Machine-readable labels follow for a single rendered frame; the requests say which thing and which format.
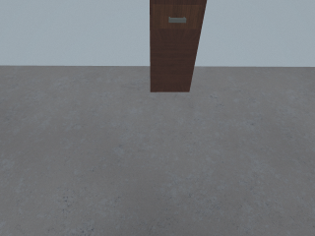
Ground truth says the drawer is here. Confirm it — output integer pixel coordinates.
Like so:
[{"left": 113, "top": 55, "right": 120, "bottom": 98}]
[{"left": 153, "top": 4, "right": 203, "bottom": 30}]

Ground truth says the cabinet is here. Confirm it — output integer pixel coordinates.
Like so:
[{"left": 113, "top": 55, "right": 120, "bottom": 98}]
[{"left": 150, "top": 0, "right": 207, "bottom": 92}]

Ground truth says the handle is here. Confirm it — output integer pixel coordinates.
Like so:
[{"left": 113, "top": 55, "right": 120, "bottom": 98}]
[{"left": 168, "top": 17, "right": 187, "bottom": 24}]

